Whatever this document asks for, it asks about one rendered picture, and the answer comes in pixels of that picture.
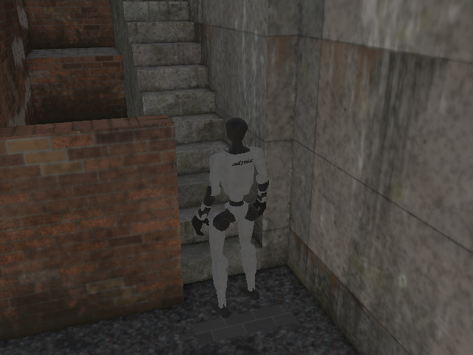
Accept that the right robot hand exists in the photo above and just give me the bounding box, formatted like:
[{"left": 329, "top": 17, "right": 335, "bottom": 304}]
[{"left": 253, "top": 199, "right": 266, "bottom": 217}]

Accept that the left robot hand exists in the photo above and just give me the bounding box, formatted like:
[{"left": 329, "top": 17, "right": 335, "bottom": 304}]
[{"left": 192, "top": 216, "right": 209, "bottom": 236}]

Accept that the right robot upper arm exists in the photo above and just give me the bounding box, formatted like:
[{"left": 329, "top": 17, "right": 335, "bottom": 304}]
[{"left": 249, "top": 146, "right": 268, "bottom": 184}]

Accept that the robot left forearm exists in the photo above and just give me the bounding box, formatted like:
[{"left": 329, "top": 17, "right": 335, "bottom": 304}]
[{"left": 197, "top": 186, "right": 215, "bottom": 220}]

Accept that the right robot thigh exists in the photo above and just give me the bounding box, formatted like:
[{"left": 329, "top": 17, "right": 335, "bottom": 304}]
[{"left": 238, "top": 203, "right": 259, "bottom": 259}]

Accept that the left robot upper arm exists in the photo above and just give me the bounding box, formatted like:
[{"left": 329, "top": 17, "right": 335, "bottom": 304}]
[{"left": 209, "top": 152, "right": 225, "bottom": 196}]

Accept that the robot right forearm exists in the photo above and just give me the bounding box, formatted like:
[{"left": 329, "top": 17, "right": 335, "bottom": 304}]
[{"left": 256, "top": 180, "right": 269, "bottom": 203}]

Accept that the left robot foot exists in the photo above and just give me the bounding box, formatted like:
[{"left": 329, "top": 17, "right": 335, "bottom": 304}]
[{"left": 210, "top": 299, "right": 230, "bottom": 318}]

